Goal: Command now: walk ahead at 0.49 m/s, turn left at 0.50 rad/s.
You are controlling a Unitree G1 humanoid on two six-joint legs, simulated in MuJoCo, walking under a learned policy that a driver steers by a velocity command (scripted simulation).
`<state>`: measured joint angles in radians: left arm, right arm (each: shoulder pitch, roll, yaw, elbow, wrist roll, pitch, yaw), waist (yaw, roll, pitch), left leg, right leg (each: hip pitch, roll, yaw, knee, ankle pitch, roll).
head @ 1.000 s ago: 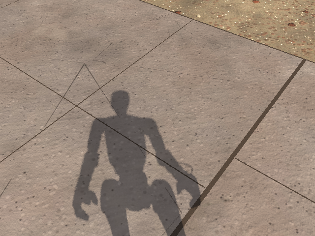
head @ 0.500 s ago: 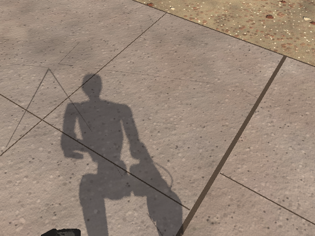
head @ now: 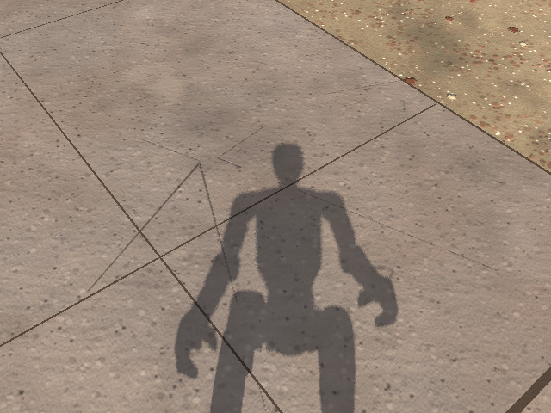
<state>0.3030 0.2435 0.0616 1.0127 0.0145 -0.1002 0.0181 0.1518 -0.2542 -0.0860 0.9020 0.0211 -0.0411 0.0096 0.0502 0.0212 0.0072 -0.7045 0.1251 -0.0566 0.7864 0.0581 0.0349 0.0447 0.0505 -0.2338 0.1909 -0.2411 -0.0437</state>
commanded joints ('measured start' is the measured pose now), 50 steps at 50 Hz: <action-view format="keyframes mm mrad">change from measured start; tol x32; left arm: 1 24 157 30 -44 -9 6 9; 50 -192 151 0 -155 -15 36 -32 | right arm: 1 -149 -16 13 -109 -1 -14 24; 35 421 -55 11 -139 -1 -23 -33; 50 84 -82 9 -174 -23 51 -46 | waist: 1 27 -27 117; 11 -167 131 -371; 32 -48 111 -38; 35 -24 -363 -418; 50 -71 -120 -110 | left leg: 1 -70 0 54 -90 -1 10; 8 425 -186 202 -207 -217 136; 11 1142 219 -792 -484 -413 416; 19 515 32 -239 -583 74 273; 33 608 -53 -231 -115 204 88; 35 124 -262 -133 471 -712 -32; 36 45 -205 -185 565 -688 -39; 50 490 -89 22 -243 -190 -59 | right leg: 1 -1 -323 67 -76 294 -111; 8 22 -319 -31 480 1007 -40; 9 -207 -278 -31 769 745 9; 10 -673 -67 43 1126 -237 72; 11 -800 -16 296 1252 -352 54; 31 -512 -68 277 275 228 25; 35 326 -485 897 239 584 -306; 44 -264 -259 335 121 852 -189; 50 -286 -246 328 116 422 -148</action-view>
